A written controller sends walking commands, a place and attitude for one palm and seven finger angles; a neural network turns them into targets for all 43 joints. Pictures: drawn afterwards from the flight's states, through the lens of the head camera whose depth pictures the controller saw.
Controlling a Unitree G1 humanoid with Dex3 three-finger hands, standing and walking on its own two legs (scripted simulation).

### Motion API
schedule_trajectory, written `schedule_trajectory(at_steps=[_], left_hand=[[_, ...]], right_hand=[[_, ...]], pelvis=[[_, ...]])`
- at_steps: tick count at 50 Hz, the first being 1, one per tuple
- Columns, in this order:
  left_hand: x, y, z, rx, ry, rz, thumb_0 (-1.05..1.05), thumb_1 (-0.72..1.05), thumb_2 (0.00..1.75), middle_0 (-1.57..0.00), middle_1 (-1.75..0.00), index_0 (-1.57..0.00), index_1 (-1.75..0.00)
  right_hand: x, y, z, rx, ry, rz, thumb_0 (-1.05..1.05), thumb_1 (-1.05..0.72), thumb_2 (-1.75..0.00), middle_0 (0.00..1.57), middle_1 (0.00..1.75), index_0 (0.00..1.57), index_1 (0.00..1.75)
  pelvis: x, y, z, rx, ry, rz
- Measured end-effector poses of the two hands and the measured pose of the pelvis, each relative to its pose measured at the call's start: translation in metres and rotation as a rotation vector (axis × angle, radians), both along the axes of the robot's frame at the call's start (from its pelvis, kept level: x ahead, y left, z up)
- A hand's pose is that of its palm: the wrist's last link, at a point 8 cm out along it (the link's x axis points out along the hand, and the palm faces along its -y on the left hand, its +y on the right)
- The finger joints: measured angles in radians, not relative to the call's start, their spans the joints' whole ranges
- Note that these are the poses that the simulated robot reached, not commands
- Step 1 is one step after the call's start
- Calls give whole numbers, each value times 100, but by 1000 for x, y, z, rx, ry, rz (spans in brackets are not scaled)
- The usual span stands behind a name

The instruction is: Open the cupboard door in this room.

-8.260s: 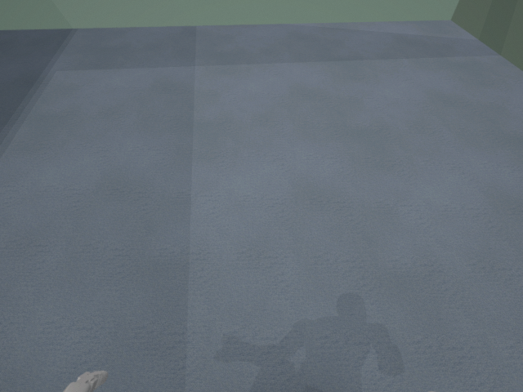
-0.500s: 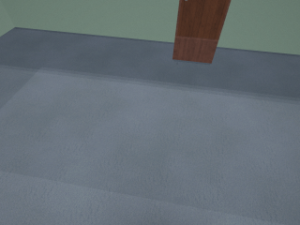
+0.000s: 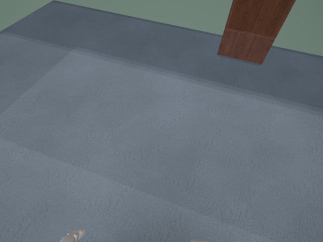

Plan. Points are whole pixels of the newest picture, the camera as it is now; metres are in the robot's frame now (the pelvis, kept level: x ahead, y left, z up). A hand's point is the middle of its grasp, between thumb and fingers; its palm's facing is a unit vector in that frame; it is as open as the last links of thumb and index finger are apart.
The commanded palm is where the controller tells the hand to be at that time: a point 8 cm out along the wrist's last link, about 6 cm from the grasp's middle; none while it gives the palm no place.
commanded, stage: turn or walk to find it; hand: left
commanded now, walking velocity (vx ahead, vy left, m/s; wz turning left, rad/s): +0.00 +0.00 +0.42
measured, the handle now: out of the picture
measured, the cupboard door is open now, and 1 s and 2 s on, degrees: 0 0 0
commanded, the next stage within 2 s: stand and wait in 0.16 s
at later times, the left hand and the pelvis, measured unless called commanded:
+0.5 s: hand out of the picture -0.04 +0.12 -0.16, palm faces +0.20 -0.95 -0.25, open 7.3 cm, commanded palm none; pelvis -0.01 -0.06 +0.00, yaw +10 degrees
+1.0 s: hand out of the picture -0.06 +0.15 -0.18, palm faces +0.18 -0.97 -0.17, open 7.3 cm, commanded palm none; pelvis -0.03 -0.01 +0.00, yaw +9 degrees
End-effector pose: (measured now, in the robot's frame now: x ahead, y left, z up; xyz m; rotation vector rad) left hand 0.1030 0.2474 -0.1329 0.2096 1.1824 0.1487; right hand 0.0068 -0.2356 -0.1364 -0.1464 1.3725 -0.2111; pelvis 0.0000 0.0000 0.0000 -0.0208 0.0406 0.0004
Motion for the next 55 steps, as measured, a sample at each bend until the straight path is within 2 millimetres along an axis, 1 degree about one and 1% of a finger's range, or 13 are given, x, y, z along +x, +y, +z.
schedule_trajectory(at_steps=[5, 8, 10, 13, 18, 23, 28, 31, 34, 39, 44, 50, 55], left_hand=[[9, -17, 11, 30, -68, 16, 0, 91, 90, -19, -29, -20, -30], [1, -31, 14, 58, -98, 34, 0, 91, 90, -20, -29, -20, -30], [-13, -39, 19, 70, -93, 51, 0, 91, 90, -20, -29, -20, -30], [-39, -48, 25, 74, -61, 100, 0, 91, 90, -20, -29, -20, -30], [-85, -63, 21, 57, 30, 162, 0, 91, 90, -20, -29, -20, -30], [-133, -78, 8, 11, 135, 220, 0, 91, 90, -20, -29, -20, -30], [-179, -85, -8, -48, 236, 281, 0, 91, 90, -20, -30, -20, -30], [-199, -83, -20, -81, 280, 313, 0, 91, 90, -20, -30, -20, -30], [-208, -82, -24, -104, 299, 314, 0, 91, 90, -20, -29, -20, -30], [-206, -76, -24, -126, 287, 287, 0, 91, 90, -20, -29, -20, -30], [-194, -64, -21, -121, 250, 252, 0, 91, 90, -20, -29, -20, -30], [-180, -45, -19, -97, 209, 225, 0, 91, 90, -20, -29, -20, -30], [-174, -31, -17, -73, 196, 210, 0, 91, 90, -20, -29, -20, -30]], right_hand=[[10, -27, -11, 14, -18, 36, 1, -90, -90, 21, 30, 20, 30], [19, -49, -24, 28, -32, 56, 1, -90, -90, 21, 30, 20, 30], [27, -61, -26, 29, -36, 76, 1, -91, -90, 20, 30, 20, 30], [41, -74, -22, 28, -42, 112, 1, -91, -90, 20, 30, 20, 29], [60, -83, -18, 25, -49, 159, 1, -91, -90, 20, 29, 20, 29], [74, -76, -15, 19, -36, 209, 1, -91, -90, 20, 29, 20, 29], [91, -52, -11, 10, -70, 264, 1, -91, -90, 20, 29, 20, 29], [96, -34, -7, 4, -101, 294, 1, -91, -90, 20, 29, 20, 29], [96, -17, 0, 9, -124, 304, 1, -91, -90, 20, 30, 20, 29], [87, 3, 4, 24, -149, 287, 1, -91, -90, 20, 30, 20, 29], [66, 4, 3, 12, -144, 248, -1, -93, -90, 20, 30, 20, 30], [19, -1, 0, -2, -49, 214, 0, -93, -90, 20, 30, 20, 30], [-22, -1, -3, 0, 41, 177, 0, -92, -90, 20, 30, 20, 29]], pelvis=[[-5, -21, -4, 22, -2, 48], [-8, -38, -12, 34, -10, 74], [-9, -45, -10, 41, -21, 101], [-9, -53, -4, 65, -30, 122], [-8, -62, 0, 75, -33, 151], [-8, -63, 0, 63, -28, 164], [-11, -55, -5, 35, -29, 175], [-14, -49, -8, 23, -41, 184], [-15, -43, -5, 22, -56, 170], [-19, -31, -1, 14, -71, 163], [-27, -20, 1, 16, -73, 154], [-32, -11, 2, 21, -73, 150], [-35, -6, 2, 24, -75, 148]])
